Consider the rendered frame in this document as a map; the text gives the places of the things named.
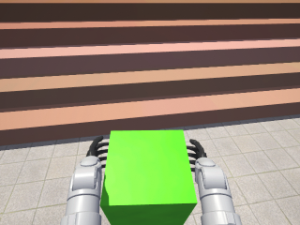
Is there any left robot forearm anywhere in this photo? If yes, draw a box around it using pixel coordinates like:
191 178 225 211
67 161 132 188
60 156 102 225

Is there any right robot hand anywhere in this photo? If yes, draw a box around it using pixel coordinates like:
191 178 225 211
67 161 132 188
187 139 207 173

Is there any right robot forearm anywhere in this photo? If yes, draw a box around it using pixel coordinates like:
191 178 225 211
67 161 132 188
194 157 242 225

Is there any carton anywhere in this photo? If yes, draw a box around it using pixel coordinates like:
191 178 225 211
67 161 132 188
100 129 198 225

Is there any left robot hand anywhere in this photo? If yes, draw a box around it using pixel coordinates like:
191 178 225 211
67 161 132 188
86 136 109 169

